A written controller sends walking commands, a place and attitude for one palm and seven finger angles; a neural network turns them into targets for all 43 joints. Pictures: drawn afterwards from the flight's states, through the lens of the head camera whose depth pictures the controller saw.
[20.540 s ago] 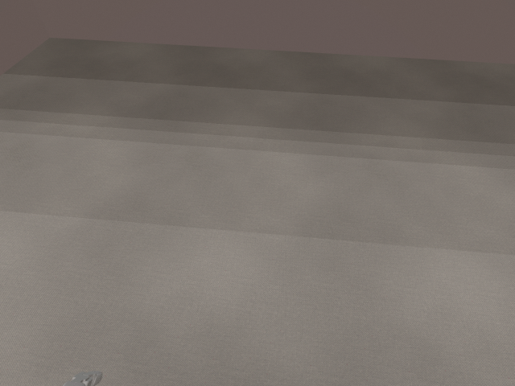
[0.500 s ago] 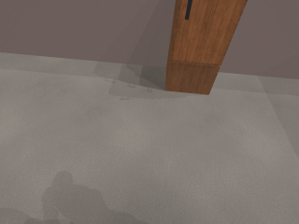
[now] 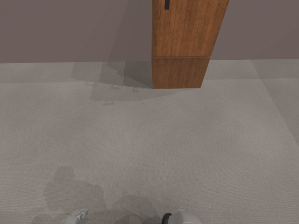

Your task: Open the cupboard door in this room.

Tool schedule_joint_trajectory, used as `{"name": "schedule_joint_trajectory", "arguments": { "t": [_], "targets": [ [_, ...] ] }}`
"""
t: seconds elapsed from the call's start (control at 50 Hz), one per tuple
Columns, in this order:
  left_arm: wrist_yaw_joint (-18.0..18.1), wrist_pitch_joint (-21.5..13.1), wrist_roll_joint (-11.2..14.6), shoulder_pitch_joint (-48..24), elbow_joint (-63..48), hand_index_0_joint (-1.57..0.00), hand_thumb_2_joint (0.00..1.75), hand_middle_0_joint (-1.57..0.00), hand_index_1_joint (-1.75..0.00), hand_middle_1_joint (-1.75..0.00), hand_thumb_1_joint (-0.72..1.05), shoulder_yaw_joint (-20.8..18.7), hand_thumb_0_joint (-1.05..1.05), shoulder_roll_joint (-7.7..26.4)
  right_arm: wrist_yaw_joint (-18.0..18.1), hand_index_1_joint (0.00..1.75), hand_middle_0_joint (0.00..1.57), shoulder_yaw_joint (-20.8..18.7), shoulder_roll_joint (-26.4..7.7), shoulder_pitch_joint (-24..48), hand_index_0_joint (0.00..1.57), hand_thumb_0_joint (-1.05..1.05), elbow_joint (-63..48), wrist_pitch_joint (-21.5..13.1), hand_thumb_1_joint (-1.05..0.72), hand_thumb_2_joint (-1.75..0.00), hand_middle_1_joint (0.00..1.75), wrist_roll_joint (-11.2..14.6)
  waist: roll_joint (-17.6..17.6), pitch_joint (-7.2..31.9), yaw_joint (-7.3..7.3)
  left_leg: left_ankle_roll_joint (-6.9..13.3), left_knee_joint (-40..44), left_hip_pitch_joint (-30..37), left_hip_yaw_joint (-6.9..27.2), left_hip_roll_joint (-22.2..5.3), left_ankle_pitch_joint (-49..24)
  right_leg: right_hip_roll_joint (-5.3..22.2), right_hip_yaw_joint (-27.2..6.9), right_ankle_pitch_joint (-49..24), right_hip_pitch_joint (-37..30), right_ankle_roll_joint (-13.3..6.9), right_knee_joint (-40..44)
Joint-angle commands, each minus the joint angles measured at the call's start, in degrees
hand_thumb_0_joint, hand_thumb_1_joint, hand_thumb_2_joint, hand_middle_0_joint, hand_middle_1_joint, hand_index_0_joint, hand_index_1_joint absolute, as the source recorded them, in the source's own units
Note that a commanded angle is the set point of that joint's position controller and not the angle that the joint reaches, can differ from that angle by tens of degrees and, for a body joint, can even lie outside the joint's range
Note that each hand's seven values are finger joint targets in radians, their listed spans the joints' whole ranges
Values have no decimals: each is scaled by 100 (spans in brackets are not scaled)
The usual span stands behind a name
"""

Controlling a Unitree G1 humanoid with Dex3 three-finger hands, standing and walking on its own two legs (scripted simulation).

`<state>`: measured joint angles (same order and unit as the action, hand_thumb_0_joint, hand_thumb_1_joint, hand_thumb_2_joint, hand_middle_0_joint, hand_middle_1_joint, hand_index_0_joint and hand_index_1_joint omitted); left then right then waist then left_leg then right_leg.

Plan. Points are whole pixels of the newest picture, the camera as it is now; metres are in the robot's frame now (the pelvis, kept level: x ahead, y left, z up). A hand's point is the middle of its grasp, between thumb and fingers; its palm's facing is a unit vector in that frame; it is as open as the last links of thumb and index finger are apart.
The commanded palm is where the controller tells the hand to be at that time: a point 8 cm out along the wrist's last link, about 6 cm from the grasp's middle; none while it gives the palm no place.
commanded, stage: stand and wait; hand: left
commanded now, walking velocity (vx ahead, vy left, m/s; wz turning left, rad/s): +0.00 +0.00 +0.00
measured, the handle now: out of the picture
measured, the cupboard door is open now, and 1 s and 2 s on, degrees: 0 0 0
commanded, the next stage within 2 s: turn or walk to find it in 0.08 s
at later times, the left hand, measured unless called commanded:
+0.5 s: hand out of the picture +0.06 +0.22 -0.15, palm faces +0.13 -0.97 -0.20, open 7.3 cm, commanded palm none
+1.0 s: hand out of the picture +0.12 +0.21 -0.15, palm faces +0.07 -0.98 -0.21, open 7.4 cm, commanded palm none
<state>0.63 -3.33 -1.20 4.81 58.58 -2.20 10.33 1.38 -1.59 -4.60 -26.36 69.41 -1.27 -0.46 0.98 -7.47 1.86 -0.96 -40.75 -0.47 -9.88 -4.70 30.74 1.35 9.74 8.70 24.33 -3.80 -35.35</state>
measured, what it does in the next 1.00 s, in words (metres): walks ahead: left foot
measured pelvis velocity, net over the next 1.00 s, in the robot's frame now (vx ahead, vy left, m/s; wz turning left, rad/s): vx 0.11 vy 0.03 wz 0.04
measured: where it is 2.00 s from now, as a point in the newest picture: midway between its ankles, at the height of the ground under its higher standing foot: outside the picture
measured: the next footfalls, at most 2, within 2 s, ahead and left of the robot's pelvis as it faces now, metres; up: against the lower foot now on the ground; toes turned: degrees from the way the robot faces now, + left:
left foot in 0.30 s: +0.10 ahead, +0.14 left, +0.00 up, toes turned +9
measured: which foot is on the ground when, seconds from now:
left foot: up 0.00-0.28, down 0.30-1.00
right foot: down 0.00-1.00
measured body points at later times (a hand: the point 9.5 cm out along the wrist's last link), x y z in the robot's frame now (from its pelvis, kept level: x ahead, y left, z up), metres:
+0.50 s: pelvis +0.07 +0.03 +0.03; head +0.07 +0.04 +0.48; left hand +0.05 +0.27 -0.14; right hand +0.14 -0.20 -0.12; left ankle +0.06 +0.14 -0.72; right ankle +0.10 -0.08 -0.72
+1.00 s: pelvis +0.11 +0.03 +0.03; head +0.12 +0.03 +0.48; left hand +0.12 +0.26 -0.13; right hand +0.13 -0.20 -0.13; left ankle +0.06 +0.14 -0.71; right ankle +0.10 -0.08 -0.71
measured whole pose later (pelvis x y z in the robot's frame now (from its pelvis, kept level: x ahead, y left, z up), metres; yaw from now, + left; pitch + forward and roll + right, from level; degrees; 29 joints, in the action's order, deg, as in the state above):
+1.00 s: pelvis +0.11 +0.03 +0.03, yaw +3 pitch -1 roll +0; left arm 2.1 -1.1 -0.3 12.9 65.5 0.2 9.7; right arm 1.5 0.1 -9.6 -14.3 65.9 -1.4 -0.7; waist -0.1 -2.1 -0.3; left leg 0.3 -19.8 -4.1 -6.7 -1.3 14.6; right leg 3.3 8.4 12.7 7.6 0.4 -21.7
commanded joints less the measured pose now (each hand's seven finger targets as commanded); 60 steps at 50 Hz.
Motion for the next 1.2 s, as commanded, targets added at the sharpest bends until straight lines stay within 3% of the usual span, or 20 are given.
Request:
{"name": "schedule_joint_trajectory", "arguments": {
  "t": [0.0, 0.02, 0.04, 0.06, 0.08, 0.12, 0.2, 0.24, 0.26, 0.28, 0.3, 0.32, 0.34, 0.36, 0.42, 0.48, 0.52, 0.76, 0.98, 1.18],
  "targets": [
    [156, 5, 73, 1535, 253, -20, 90, -20, -30, -30, 90, -187, 0, 995, 47, 30, 20, -143, -629, -60, 20, 0, -550, 21, -90, -90, 30, 108, -959, 1524, -538, 56, -3110, -2191, 1100, -6, 372, 2304, -2470, -3217, -2346, -1104, 1442],
    [180, 44, 62, 1072, 135, -20, 90, -20, -30, -30, 90, -137, 0, 788, 32, 30, 20, -119, -588, 82, 20, 0, -536, 55, -90, -90, 30, 53, -420, 1131, -374, 57, -2871, -2205, 1108, -139, 70, 2055, -2100, -2305, -1742, -915, 1613],
    [212, 73, 43, 713, 51, -20, 90, -20, -30, -30, 90, -113, 0, 660, 27, 30, 20, -88, -474, 75, 20, 0, -527, 93, -90, -90, 30, 22, -182, 886, -197, 48, -2463, -2007, 1055, -244, -84, 1934, -1750, -1701, -1116, -770, 1800],
    [206, 75, 14, 482, -19, -20, 90, -20, -30, -30, 90, -84, 0, 587, 17, 30, 20, -47, -398, -36, 20, 0, -520, 143, -90, -90, 30, -9, -265, 855, -40, 15, -1939, -1751, 965, -279, -157, 1751, -1425, -1452, -739, -634, 1885],
    [187, 82, 3, 367, -51, -20, 90, -20, -30, -30, 90, -57, 0, 567, 10, 30, 20, -12, -338, -151, 20, 0, -502, 193, -90, -90, 30, -14, -451, 882, 19, -14, -1555, -1588, 845, -240, -231, 1638, -1169, -1119, -603, -545, 1981],
    [152, 134, 15, 418, -45, -20, 90, -20, -30, -30, 90, -47, 0, 582, -9, 30, 20, 17, -363, -52, 20, 0, -579, 228, -90, -90, 30, -7, -721, 921, -53, -47, -1112, -1539, 688, -132, -434, 1511, -1073, -406, -621, -491, 2123],
    [130, 223, 16, 459, -95, -20, 90, -20, -30, -30, 90, -83, 0, 673, -38, 30, 20, 11, -528, 378, 20, 0, -868, 214, -90, -90, 30, -10, -712, 736, -135, -86, -254, -1553, 574, -83, -755, 1455, -988, 286, -689, -444, 2067],
    [122, 241, 34, 478, -32, -20, 90, -20, -30, -30, 90, -70, 0, 648, -43, 30, 20, -3, -569, 370, 20, 0, -843, 168, -90, -90, 30, -16, -647, 705, -73, -107, 700, -1042, 540, -71, -1246, 1307, -890, 753, -485, -274, 1841],
    [117, 263, 67, 405, -47, -20, 90, -20, -30, -30, 90, -54, 0, 592, -55, 30, 20, -2, -656, 232, 20, 0, -779, 126, -90, -90, 30, -20, -427, 669, 38, -99, 1358, -665, 586, -115, -1700, 1173, -762, 1070, -255, -83, 1600],
    [94, 308, 92, 547, -73, -20, 90, -20, -30, -30, 90, -16, 0, 418, -52, 30, 20, -27, -904, 347, 20, 0, -809, 76, -90, -90, 30, -46, 342, 509, -57, 58, 1959, -768, 1290, -507, -1570, 799, -620, 1349, -25, 192, 1221],
    [86, 335, 92, 669, -83, -20, 90, -20, -30, -30, 90, -4, 0, 273, -35, 30, 20, -61, -1176, 575, 20, 0, -933, 57, -90, -90, 30, -87, 814, 198, -162, 294, 2611, -1590, 1884, -1013, -924, 467, -404, 1252, -415, 430, 1066],
    [76, 370, 61, 712, -7, -20, 90, -20, -30, -30, 90, -14, 0, 297, -43, 30, 20, -69, -1310, 986, 20, 0, -1016, 48, -90, -90, 30, -94, 1354, 22, -245, 440, 3239, -2374, 2270, -1157, -217, 341, -290, 1046, -1036, 531, 702],
    [54, 372, 22, 854, 78, -20, 90, -20, -30, -30, 90, -22, 0, 357, -31, 30, 20, -61, -1303, 1309, 20, 0, -1098, 32, -90, -90, 30, -74, 1251, -116, -402, 450, 3378, -2649, 2124, -1086, -222, 386, -376, 764, -1362, 495, 565],
    [35, 344, 7, 1036, 199, -20, 90, -20, -30, -30, 90, 16, 0, 316, -10, 30, 20, -48, -1282, 1449, 20, 0, -1118, -6, -90, -90, 30, -64, 1026, -40, -461, 386, 3213, -2353, 1805, -905, -678, 441, -432, 474, -1399, 481, 733],
    [49, 238, 40, 1253, 401, -20, 90, -20, -30, -30, 90, 87, 0, 454, 14, 30, 20, -37, -1212, 1243, 20, 0, -1016, -76, -90, -90, 30, 3, 544, 569, -345, 246, 2680, -1261, 1257, -591, -2121, 597, -569, -127, -1527, 503, 1389],
    [73, 175, 49, 1270, 550, -20, 90, -20, -30, -30, 90, 121, 0, 487, 14, 30, 20, -12, -1166, 1100, 20, 0, -907, -59, -90, -90, 30, 14, -72, 567, -233, 158, 2502, -931, 1063, -460, -2322, 719, -688, -339, -1502, 431, 1687],
    [90, 150, 53, 1306, 602, -20, 90, -20, -30, -30, 90, 135, 0, 494, 18, 30, 20, -3, -1185, 1055, 20, 0, -839, -60, -90, -90, 30, 19, -189, 598, -185, 143, 2469, -711, 993, -443, -2500, 747, -725, -436, -1446, 409, 1745],
    [164, 142, 60, 1492, 710, -20, 90, -20, -30, -30, 90, 136, 0, 565, 57, 30, 20, 42, -1244, 1005, 20, 0, -597, -104, -90, -90, 30, 24, -170, 644, -211, 168, 2361, -541, 881, -430, -3298, 772, -686, -1034, -1746, 364, 1599],
    [178, 164, 76, 1227, 560, -20, 90, -20, -30, -30, 90, 90, 0, 652, 67, 30, 20, 34, -1195, 897, 20, 0, -500, -104, -90, -90, 30, -1, -39, 432, -256, 138, 2411, -761, 869, -403, -3214, 777, -674, -1059, -1894, 311, 1577],
    [146, 123, 74, 922, 396, -20, 90, -20, -30, -30, 90, 24, 0, 951, 57, 30, 20, -20, -1451, 1013, 20, 0, -553, -118, -90, -90, 30, -5, -110, 587, -237, 143, 2405, -647, 868, -425, -3304, 798, -722, -1324, -1988, 242, 1599]
  ]
}}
